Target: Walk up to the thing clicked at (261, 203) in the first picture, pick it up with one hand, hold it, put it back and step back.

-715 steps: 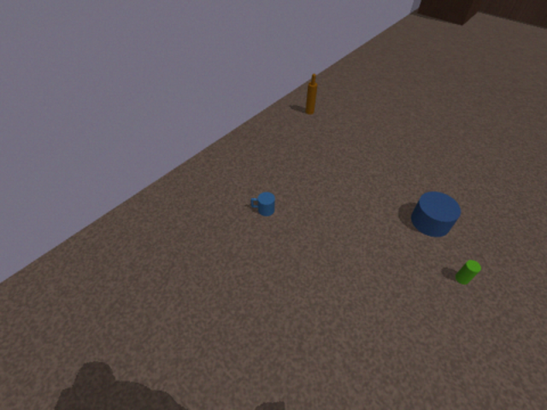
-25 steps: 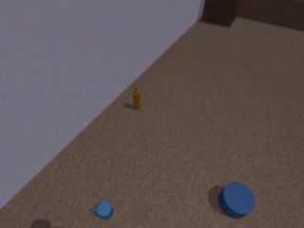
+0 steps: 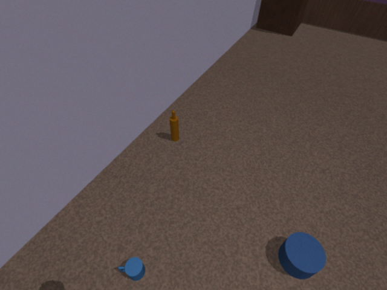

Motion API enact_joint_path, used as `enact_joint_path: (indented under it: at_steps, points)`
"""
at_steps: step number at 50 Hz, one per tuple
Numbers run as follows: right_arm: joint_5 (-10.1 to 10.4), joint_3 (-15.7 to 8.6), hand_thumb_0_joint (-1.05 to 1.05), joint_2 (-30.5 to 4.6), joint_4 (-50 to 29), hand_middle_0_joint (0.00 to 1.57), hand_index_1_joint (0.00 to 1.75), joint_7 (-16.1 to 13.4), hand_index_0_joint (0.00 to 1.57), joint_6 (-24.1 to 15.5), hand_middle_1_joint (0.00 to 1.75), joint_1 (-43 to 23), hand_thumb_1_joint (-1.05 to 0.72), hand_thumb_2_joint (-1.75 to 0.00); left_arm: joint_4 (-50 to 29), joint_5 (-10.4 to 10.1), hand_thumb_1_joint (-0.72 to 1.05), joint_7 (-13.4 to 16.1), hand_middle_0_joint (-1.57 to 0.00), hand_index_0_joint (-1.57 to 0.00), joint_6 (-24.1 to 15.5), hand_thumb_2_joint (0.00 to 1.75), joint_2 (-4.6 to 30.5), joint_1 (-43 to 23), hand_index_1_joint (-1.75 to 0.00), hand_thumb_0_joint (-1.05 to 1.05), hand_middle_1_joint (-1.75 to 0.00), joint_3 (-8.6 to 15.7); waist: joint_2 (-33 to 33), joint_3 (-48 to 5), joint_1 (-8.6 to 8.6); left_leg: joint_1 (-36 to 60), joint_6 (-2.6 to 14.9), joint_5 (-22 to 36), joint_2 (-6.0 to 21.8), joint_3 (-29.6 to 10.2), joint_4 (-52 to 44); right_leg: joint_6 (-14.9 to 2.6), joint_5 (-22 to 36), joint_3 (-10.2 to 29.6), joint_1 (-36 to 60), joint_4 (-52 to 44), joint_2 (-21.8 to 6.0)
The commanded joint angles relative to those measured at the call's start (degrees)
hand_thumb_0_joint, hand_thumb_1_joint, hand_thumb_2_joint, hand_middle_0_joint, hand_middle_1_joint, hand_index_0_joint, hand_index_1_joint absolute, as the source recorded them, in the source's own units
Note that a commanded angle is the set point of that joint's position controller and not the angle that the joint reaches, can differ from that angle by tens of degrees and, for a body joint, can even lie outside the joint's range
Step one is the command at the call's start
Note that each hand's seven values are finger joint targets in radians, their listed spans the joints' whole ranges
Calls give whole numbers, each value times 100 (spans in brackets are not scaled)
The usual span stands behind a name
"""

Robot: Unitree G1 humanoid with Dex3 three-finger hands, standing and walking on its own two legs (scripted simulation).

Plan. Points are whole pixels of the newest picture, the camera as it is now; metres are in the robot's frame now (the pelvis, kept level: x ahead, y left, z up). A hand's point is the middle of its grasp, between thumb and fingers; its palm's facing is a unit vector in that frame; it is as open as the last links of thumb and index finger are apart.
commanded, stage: stand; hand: left
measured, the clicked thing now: (131, 269) +0.34 +0.29 -0.74
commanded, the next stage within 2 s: walk up in 0.24 s
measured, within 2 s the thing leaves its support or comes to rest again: neither
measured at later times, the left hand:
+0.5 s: hand out of the picture +0.06 +0.31 -0.16, palm faces -0.04 -0.91 -0.41, open 7.4 cm
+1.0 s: hand out of the picture +0.00 +0.32 -0.17, palm faces -0.12 -0.93 -0.35, open 7.4 cm
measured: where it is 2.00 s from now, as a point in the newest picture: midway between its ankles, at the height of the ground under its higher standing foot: outside the picture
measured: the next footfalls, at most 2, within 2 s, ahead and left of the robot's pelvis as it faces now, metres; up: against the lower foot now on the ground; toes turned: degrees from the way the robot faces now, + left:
right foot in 0.94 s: -0.08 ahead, -0.05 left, +0.00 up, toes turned -2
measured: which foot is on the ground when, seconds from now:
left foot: down 0.00-1.00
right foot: down 0.00-0.56, up 0.58-0.92, down 0.94-1.00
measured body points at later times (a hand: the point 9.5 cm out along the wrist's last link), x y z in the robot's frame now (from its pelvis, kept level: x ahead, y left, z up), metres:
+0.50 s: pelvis -0.05 +0.03 -0.01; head +0.01 +0.03 +0.43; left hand +0.06 +0.35 -0.13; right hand +0.05 -0.30 -0.13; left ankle -0.09 +0.16 -0.72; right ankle +0.03 -0.12 -0.75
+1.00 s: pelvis -0.09 +0.06 -0.02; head -0.07 +0.06 +0.43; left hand +0.01 +0.37 -0.14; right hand -0.05 -0.26 -0.13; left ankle -0.09 +0.18 -0.75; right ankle -0.11 -0.05 -0.75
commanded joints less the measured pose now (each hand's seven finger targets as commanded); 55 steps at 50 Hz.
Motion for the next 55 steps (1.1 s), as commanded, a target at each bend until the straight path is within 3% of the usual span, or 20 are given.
enact_joint_path:
  at_steps: [1,11,12,14,16,18,19,24,26,27,28,30,33,38,41,46,48,49,50,55]
  points:
    - [-13,-232,0,-1220,-305,20,30,-85,20,-104,30,-145,-90,-90,-359,20,90,93,-20,-20,-111,90,1278,-233,-30,0,-30,234,-87,-288,-3,-534,257,545,610,-335,-331,-141,446,575,392,-269,-668]
    - [-8,-225,0,-1195,-297,20,30,-80,20,-122,30,-84,-90,-90,-377,7,90,95,-20,-20,-124,90,1314,-253,-30,0,-30,246,-105,-353,-25,-462,258,697,600,-327,-316,-152,759,605,448,-210,-683]
    - [16,-408,0,-1466,-411,20,30,-58,20,37,30,-256,-90,-90,-497,0,90,147,-20,-20,-134,90,1543,-238,-30,0,-30,404,118,43,53,-643,297,1570,433,-222,197,-198,2163,680,192,72,-815]
    - [82,-417,0,-1320,-566,20,30,-61,20,126,30,-102,-90,-90,-584,-26,90,204,-20,-20,-125,90,1661,-68,-30,0,-30,469,-209,-435,38,-591,267,1722,322,-77,711,-404,3013,797,504,277,-1027]
    - [80,-499,0,-1332,-746,20,30,-54,20,216,30,-128,-90,-90,-711,-1,90,242,-20,-20,-95,90,1808,57,-30,0,-30,551,-618,-780,113,-710,243,996,13,4,1615,-828,2920,1282,522,190,-1470]
    - [0,-559,0,-1226,-912,20,30,1,20,362,30,-23,-90,-90,-967,128,90,294,-20,-20,-59,90,1885,-142,-30,0,-30,582,-1185,-650,110,-1194,298,-1842,-250,-201,3187,-1416,2148,1971,18,-151,-2132]
    - [-25,-586,0,-1181,-1004,20,30,34,20,425,30,86,-90,-90,-1080,172,90,299,-20,-20,-43,90,1885,-206,-30,0,-30,625,-1138,-535,51,-1328,338,-2026,-142,-444,3770,-1518,1645,1913,-259,-189,-2187]
    - [-67,-713,0,-1159,-1115,20,30,91,20,416,30,615,-90,-90,-1505,275,90,273,-20,-20,47,90,1734,-450,-30,0,-30,605,-1169,-624,-157,-1314,264,-1629,-30,-222,2505,-1171,1125,1236,-373,450,-1605]
    - [-127,-777,0,-1149,-960,20,30,68,20,311,30,915,-90,-90,-1600,161,90,211,-20,-20,153,90,1645,-531,-30,0,-30,546,-849,-650,-311,-529,237,-410,-204,177,969,-858,767,894,-844,1159,-1181]
    - [-204,-799,0,-1232,-1025,20,30,37,20,255,30,826,-90,-90,-1625,79,90,194,-20,-20,218,90,1395,-341,-30,0,-30,481,-442,-464,-255,-340,271,-197,0,-281,275,-589,55,796,-1232,1746,-715]
    - [-307,-886,0,-1800,-1216,20,30,6,20,189,30,544,-90,-90,-1678,34,90,192,-20,-20,260,90,942,-62,-30,0,-30,386,1175,-380,-87,-232,566,521,1329,-2183,-376,-193,-2143,431,-2091,2786,399]
    - [-182,-914,0,-2129,-1450,20,30,-20,20,101,30,50,-90,-90,-1527,91,90,303,-20,-20,323,90,1466,-357,-30,0,-30,564,953,-10,-232,-1997,1363,609,1940,-2485,-320,-151,-2692,1216,-1291,4210,413]
    - [-161,-766,0,-1639,-1610,20,30,-121,20,-50,30,-371,-90,-90,-1322,3,90,218,-20,-20,310,90,1500,356,-30,0,-30,542,648,-49,204,-776,1111,1563,1299,-1241,335,-90,-1662,1150,-1877,4488,415]
    - [-116,-788,0,-1646,-1410,20,30,-196,20,-194,30,809,-90,-90,-1607,147,90,76,-20,-20,218,90,1396,-174,-30,0,-30,531,631,-272,-380,646,1046,2648,1446,-1236,680,28,-1939,786,-1799,2752,175]
    - [-100,-753,0,-1683,-1507,20,30,-213,20,-217,30,813,-90,-90,-1609,155,90,55,-20,-20,199,90,1306,-56,-30,0,-30,507,707,-303,-323,502,1076,2833,1502,-1148,738,-90,-1961,482,-1365,2124,113]
    - [-61,-594,0,-1568,-1724,20,30,-176,20,-181,30,315,-90,-90,-1263,141,90,-8,-20,-20,105,90,1099,618,-30,0,-30,508,577,-328,101,-681,952,1911,1219,-712,965,-308,-891,226,310,225,48]
    - [50,-462,0,-1211,-1821,20,30,-146,20,-161,30,265,-90,-90,-1273,229,90,17,-20,-20,-17,90,1670,675,-30,0,-30,629,-631,-388,127,-1867,328,434,400,-111,1704,-745,-115,1869,1168,-194,-877]
    - [49,-457,0,-1144,-1730,20,30,-166,20,-127,30,223,-90,-90,-1344,130,90,-13,-20,-20,1,90,1811,374,-30,0,-30,628,-814,-78,64,-1493,216,-1357,-97,403,2019,-1266,-1049,2193,167,-357,-1452]
    - [-6,-493,0,-1241,-1626,20,30,-166,20,-146,30,299,-90,-90,-1504,163,90,-49,-20,-20,-2,90,1776,203,-30,0,-30,599,-849,56,29,-1357,245,-1770,-104,253,2194,-1417,-1177,2333,-142,-344,-1585]
    - [-46,-422,0,-1154,-1323,20,30,-126,20,-305,30,663,-90,-90,-1610,113,90,-39,-20,-20,-12,90,1477,-88,-30,0,-30,509,-1002,106,-143,-890,286,-499,-45,144,925,-840,-203,1378,-278,-78,-1013]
